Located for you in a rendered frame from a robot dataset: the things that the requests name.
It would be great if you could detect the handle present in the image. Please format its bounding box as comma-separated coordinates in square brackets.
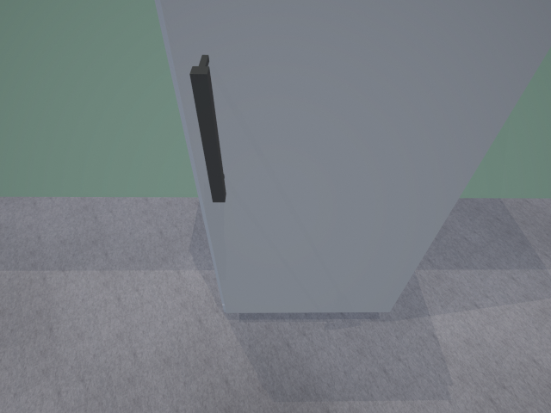
[189, 55, 226, 202]

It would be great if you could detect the fridge door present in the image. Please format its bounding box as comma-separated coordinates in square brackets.
[160, 0, 551, 313]

